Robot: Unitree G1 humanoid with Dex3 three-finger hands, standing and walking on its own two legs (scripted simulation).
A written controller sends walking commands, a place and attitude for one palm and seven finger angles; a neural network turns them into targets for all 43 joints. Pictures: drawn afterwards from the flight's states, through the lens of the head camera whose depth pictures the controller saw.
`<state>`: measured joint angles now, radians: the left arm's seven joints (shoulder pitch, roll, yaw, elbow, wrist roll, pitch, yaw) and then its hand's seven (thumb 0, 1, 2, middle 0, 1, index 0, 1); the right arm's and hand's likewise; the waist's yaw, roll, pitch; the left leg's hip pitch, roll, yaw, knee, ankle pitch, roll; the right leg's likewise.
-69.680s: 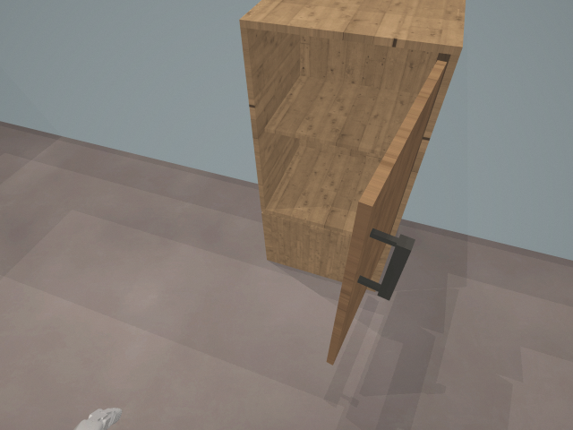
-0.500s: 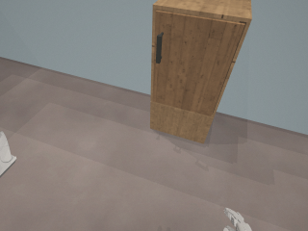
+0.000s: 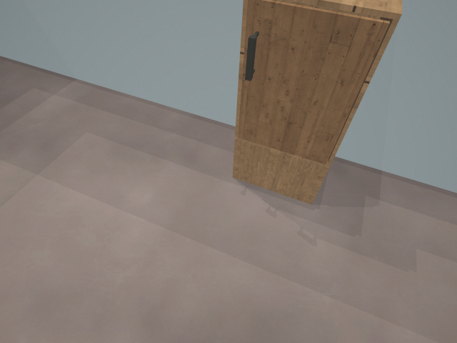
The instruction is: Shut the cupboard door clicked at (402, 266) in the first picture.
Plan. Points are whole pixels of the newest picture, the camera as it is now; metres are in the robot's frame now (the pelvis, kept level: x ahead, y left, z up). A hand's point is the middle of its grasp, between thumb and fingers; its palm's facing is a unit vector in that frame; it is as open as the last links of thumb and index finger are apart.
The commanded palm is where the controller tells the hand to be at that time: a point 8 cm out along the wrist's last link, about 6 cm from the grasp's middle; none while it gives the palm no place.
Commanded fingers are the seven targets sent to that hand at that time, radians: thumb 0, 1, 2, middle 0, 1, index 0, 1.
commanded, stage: let the arm hang, fingers relaxed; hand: left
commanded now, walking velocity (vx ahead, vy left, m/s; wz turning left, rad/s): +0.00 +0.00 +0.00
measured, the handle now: (252, 56) +1.00 -0.03 +0.00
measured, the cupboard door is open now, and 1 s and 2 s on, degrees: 0 0 0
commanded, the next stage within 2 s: look to check the result in 0.70 s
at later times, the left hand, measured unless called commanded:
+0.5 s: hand out of the picture -0.02 +0.15 -0.17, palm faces +0.00 -0.99 -0.13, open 7.4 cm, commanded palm none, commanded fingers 0.00 0.90 0.90 -0.20 -0.30 -0.20 -0.30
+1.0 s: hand out of the picture -0.01 +0.18 -0.17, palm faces -0.03 -0.98 -0.18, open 7.4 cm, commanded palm none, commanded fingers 0.00 0.90 0.90 -0.20 -0.30 -0.20 -0.30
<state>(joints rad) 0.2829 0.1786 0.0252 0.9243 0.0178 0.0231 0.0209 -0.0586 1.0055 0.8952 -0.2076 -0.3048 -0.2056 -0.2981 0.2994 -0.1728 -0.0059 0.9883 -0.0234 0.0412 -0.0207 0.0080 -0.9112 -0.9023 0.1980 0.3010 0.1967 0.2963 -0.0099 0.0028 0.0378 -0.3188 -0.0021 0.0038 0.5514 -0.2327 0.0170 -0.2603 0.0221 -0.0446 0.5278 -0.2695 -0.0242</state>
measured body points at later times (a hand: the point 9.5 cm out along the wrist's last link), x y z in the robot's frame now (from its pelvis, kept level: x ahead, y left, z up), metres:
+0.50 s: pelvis +0.01 +0.01 +0.01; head +0.00 +0.01 +0.46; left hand -0.02 +0.21 -0.15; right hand -0.02 -0.20 -0.15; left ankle +0.04 +0.11 -0.73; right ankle +0.01 -0.10 -0.73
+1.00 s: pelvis +0.02 +0.02 +0.01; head +0.02 +0.02 +0.46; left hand -0.01 +0.24 -0.15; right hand -0.02 -0.19 -0.15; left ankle +0.04 +0.11 -0.73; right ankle +0.01 -0.10 -0.73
